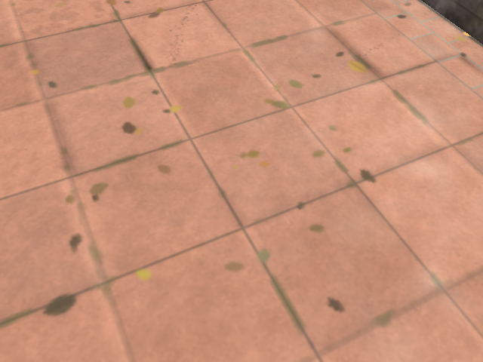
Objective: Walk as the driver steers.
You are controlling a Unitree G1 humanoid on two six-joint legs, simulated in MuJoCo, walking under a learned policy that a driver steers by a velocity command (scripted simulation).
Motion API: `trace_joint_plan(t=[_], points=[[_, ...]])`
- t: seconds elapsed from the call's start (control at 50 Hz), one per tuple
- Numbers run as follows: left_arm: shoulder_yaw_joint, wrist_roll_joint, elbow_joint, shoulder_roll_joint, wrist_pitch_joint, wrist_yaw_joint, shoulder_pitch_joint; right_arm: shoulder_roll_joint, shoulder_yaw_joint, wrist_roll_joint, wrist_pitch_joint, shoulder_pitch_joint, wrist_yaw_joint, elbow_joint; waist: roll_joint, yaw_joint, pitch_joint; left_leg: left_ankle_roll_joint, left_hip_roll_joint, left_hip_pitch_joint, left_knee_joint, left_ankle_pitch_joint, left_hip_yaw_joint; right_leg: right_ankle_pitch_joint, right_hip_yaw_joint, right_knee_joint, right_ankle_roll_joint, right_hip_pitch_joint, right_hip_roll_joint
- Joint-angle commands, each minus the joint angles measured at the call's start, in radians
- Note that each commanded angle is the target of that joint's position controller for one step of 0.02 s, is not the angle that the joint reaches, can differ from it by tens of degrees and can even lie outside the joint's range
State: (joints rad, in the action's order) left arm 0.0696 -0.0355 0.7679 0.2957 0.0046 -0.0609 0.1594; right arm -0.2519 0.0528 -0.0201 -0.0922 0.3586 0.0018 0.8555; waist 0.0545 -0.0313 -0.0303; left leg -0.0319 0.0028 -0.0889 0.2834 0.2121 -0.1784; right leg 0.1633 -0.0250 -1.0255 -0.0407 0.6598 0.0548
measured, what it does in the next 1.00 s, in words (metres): walks ahead: right foot, then left foot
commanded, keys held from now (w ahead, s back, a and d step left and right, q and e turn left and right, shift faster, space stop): w+e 0.20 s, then w+q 0.18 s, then q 0.26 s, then no key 0.36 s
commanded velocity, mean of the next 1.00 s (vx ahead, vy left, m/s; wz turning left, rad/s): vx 0.30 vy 0.00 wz -0.02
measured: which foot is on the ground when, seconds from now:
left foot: down 0.00-0.24, up 0.26-0.70, down 0.72-1.00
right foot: up 0.00-0.20, down 0.22-0.74, up 0.76-1.00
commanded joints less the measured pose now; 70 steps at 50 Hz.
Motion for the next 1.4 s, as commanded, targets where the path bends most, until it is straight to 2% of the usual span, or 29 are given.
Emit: trace_joint_plan(t=[0.02, 0.12, 0.16, 0.2, 0.22, 0.24, 0.26, 0.28, 0.32, 0.34, 0.38, 0.46, 0.58, 0.68, 0.7, 0.72, 0.74, 0.76, 0.78, 0.82, 0.84, 0.92, 1.06, 1.12, 1.14, 1.16, 1.18, 1.24, 1.4], points=[[-0.013, 0.003, -0.086, 0.000, -0.012, -0.016, -0.072, -0.111, 0.022, 0.001, -0.016, -0.025, 0.000, -0.053, -0.141, 0.015, -0.025, -0.110, -0.244, -0.011, -0.139, -0.274, 0.078, -0.122, 0.025, 0.146, 0.005, 0.012, 0.021], [-0.021, -0.006, -0.140, 0.005, -0.015, -0.028, -0.196, -0.154, 0.035, 0.002, 0.000, 0.042, -0.011, -0.024, -0.142, -0.019, -0.053, -0.085, -0.280, 0.085, -0.099, -0.377, -0.002, -0.068, 0.117, 0.355, -0.041, -0.062, -0.002], [-0.014, -0.013, -0.146, 0.018, -0.014, -0.022, -0.187, -0.177, 0.039, 0.001, 0.016, 0.059, -0.016, -0.010, -0.153, -0.008, -0.034, -0.072, -0.289, 0.149, 0.004, -0.621, -0.039, 0.037, 0.152, 0.400, -0.076, -0.119, -0.049], [0.003, -0.018, -0.112, 0.045, -0.021, -0.006, -0.046, -0.206, 0.043, 0.002, 0.035, 0.064, -0.020, -0.005, -0.158, 0.056, 0.062, -0.063, -0.287, 0.168, 0.266, -0.875, -0.072, 0.120, 0.174, 0.450, -0.123, -0.293, -0.132], [0.018, -0.030, -0.053, 0.064, -0.032, 0.006, 0.126, -0.190, 0.033, 0.005, 0.041, 0.070, -0.019, -0.009, -0.110, 0.129, 0.160, -0.041, -0.265, 0.052, 0.489, -0.770, -0.091, 0.068, 0.136, 0.534, -0.154, -0.542, -0.147], [0.041, -0.043, -0.035, 0.150, -0.037, 0.024, 0.241, -0.099, 0.006, 0.017, 0.038, 0.102, -0.007, -0.053, 0.047, 0.156, 0.295, -0.004, -0.214, -0.263, 0.799, -0.311, -0.088, 0.235, -0.206, 0.573, -0.226, -0.876, 0.111], [0.054, 0.000, -0.041, 0.225, -0.029, 0.037, 0.246, -0.075, 0.002, 0.017, 0.034, 0.094, 0.007, -0.102, 0.191, 0.122, 0.377, 0.038, -0.032, -0.550, 1.084, 0.335, 0.011, 0.140, -0.692, 0.729, -0.322, -1.011, 0.352], [0.050, 0.010, -0.039, 0.197, -0.022, 0.050, 0.239, -0.141, 0.018, 0.009, 0.038, -0.024, 0.003, -0.111, 0.012, 0.155, 0.281, 0.027, -0.070, -0.635, 1.122, 0.242, 0.141, -0.043, -0.550, 0.730, -0.297, -0.945, 0.330], [0.019, 0.009, -0.010, 0.096, -0.043, 0.059, 0.153, -0.095, 0.003, 0.028, 0.027, -0.026, 0.009, -0.087, -0.043, 0.074, 0.099, 0.005, -0.130, -0.556, 0.975, 0.136, 0.188, -0.289, -0.262, 0.744, -0.219, -0.688, 0.240], [0.007, 0.013, 0.000, 0.066, -0.056, 0.060, 0.122, -0.094, 0.005, 0.010, 0.041, 0.000, 0.014, -0.069, -0.032, 0.035, 0.062, 0.005, -0.141, -0.496, 0.910, 0.121, 0.203, -0.312, -0.184, 0.770, -0.179, -0.602, 0.197], [-0.004, 0.013, 0.007, 0.042, -0.080, 0.059, 0.104, -0.089, 0.010, -0.005, 0.070, 0.065, 0.025, -0.029, -0.006, 0.007, 0.053, 0.009, -0.118, -0.418, 0.876, 0.082, 0.214, -0.311, -0.104, 0.822, -0.147, -0.528, 0.164], [-0.008, 0.018, 0.038, 0.050, -0.102, 0.063, 0.120, -0.060, 0.016, 0.000, 0.085, 0.026, 0.027, -0.023, 0.000, -0.010, -0.001, 0.025, -0.073, -0.473, 0.799, -0.025, 0.208, -0.660, 0.055, 0.827, -0.112, -0.525, 0.148], [-0.017, 0.029, 0.062, 0.043, -0.087, 0.090, 0.146, -0.019, -0.005, -0.009, 0.082, -0.148, 0.036, -0.083, 0.034, 0.043, -0.015, 0.014, -0.043, -0.447, 0.463, -0.196, 0.098, -0.742, 0.191, 0.765, -0.081, -0.599, 0.122], [-0.002, 0.025, 0.086, 0.082, -0.063, 0.109, 0.169, -0.050, 0.006, -0.025, 0.074, -0.060, 0.030, -0.082, 0.049, 0.017, 0.042, -0.062, 0.041, -0.321, 0.337, -0.031, 0.055, -0.969, 0.185, 0.513, -0.083, -0.691, 0.167], [0.000, 0.024, 0.085, 0.086, -0.057, 0.109, 0.157, -0.064, 0.013, -0.028, 0.065, 0.007, 0.023, -0.065, 0.033, -0.013, 0.074, -0.084, 0.056, -0.246, 0.268, -0.051, 0.069, -0.919, 0.183, 0.391, -0.078, -0.681, 0.157], [0.001, 0.031, 0.078, 0.093, -0.054, 0.105, 0.136, -0.091, 0.023, -0.036, 0.048, 0.088, 0.016, -0.050, -0.026, -0.075, 0.115, -0.116, 0.017, -0.109, 0.134, -0.305, 0.126, -0.723, 0.206, 0.196, -0.047, -0.609, 0.110], [-0.016, 0.034, 0.036, 0.027, -0.056, 0.101, 0.170, -0.210, 0.050, -0.034, 0.039, 0.130, 0.004, -0.056, -0.211, -0.064, 0.220, -0.215, -0.253, 0.132, 0.224, -0.959, 0.399, -0.058, 0.227, -0.127, -0.009, -0.382, -0.009], [-0.026, 0.045, 0.036, -0.015, -0.039, 0.091, 0.254, -0.229, 0.053, 0.014, 0.050, 0.105, -0.005, -0.058, -0.286, -0.005, 0.376, -0.405, -0.432, 0.243, 0.183, -1.212, 0.663, 0.452, 0.068, -0.324, 0.018, -0.232, -0.148], [-0.025, 0.021, 0.062, 0.016, -0.020, 0.087, 0.221, -0.169, 0.040, 0.044, 0.062, 0.043, -0.007, -0.076, -0.126, -0.009, 0.331, -0.392, -0.398, 0.130, 0.132, -0.947, 0.565, 0.408, -0.028, -0.315, 0.025, -0.241, -0.068], [-0.018, 0.015, 0.056, 0.029, -0.010, 0.088, 0.129, -0.072, 0.006, 0.020, 0.083, -0.086, -0.014, -0.087, -0.060, 0.025, 0.075, -0.301, -0.295, -0.095, 0.023, -0.578, 0.445, 0.346, -0.009, -0.204, 0.033, -0.189, -0.029], [-0.017, 0.006, 0.059, 0.029, 0.002, 0.089, 0.128, -0.059, 0.000, 0.017, 0.086, -0.114, -0.019, -0.086, -0.079, 0.043, 0.036, -0.261, -0.247, -0.164, -0.005, -0.518, 0.387, 0.304, -0.003, -0.127, 0.040, -0.226, -0.016], [-0.027, 0.015, 0.104, -0.017, 0.029, 0.086, 0.200, -0.084, 0.003, -0.004, 0.076, -0.119, -0.015, -0.064, -0.123, 0.061, 0.095, -0.214, -0.184, -0.183, -0.014, -0.442, 0.297, 0.255, 0.028, 0.056, 0.056, -0.327, -0.039], [-0.029, 0.021, 0.121, -0.013, 0.034, 0.099, 0.136, -0.093, 0.002, -0.008, 0.101, -0.145, -0.013, -0.035, -0.174, 0.021, 0.065, -0.178, -0.188, -0.210, -0.061, 0.094, 0.373, 0.209, 0.045, 0.375, 0.044, -0.405, -0.045], [-0.036, 0.008, 0.156, -0.022, 0.009, 0.103, 0.191, -0.065, -0.009, 0.005, 0.105, -0.143, -0.019, -0.014, -0.099, 0.048, 0.024, -0.087, -0.157, -0.292, -0.022, 0.187, 0.372, 0.053, -0.004, 0.670, 0.006, -0.550, -0.009], [-0.034, -0.007, 0.156, 0.018, -0.006, 0.106, 0.205, -0.034, -0.017, 0.008, 0.102, -0.121, -0.016, -0.012, -0.019, 0.029, 0.025, -0.043, -0.114, -0.302, 0.052, 0.154, 0.336, 0.097, -0.149, 0.756, -0.020, -0.555, 0.111], [-0.033, 0.014, 0.158, 0.038, -0.012, 0.102, 0.124, -0.003, -0.021, 0.023, 0.102, -0.106, -0.010, -0.003, 0.102, -0.028, -0.031, -0.015, -0.011, -0.193, 0.070, 0.061, 0.231, 0.190, -0.228, 0.808, -0.053, -0.353, 0.157], [-0.045, 0.018, 0.153, -0.006, -0.022, 0.095, 0.079, -0.019, -0.022, 0.010, 0.100, -0.116, -0.009, 0.020, 0.074, -0.028, -0.040, -0.008, -0.028, -0.070, 0.075, -0.024, 0.239, 0.228, -0.205, 0.828, -0.037, -0.274, 0.140], [-0.043, 0.027, 0.189, 0.001, -0.038, 0.098, 0.120, -0.059, -0.012, 0.007, 0.086, -0.096, -0.009, 0.065, 0.041, -0.012, -0.003, -0.021, -0.067, -0.015, 0.072, -0.105, 0.268, 0.147, -0.117, 0.801, 0.003, -0.346, 0.060], [-0.046, 0.026, 0.258, -0.026, -0.030, 0.101, 0.180, -0.020, -0.028, 0.011, 0.080, -0.084, -0.024, 0.157, -0.052, 0.023, -0.017, -0.009, -0.076, -0.095, 0.035, -0.113, 0.272, 0.020, -0.082, 0.747, -0.020, -0.472, 0.046]])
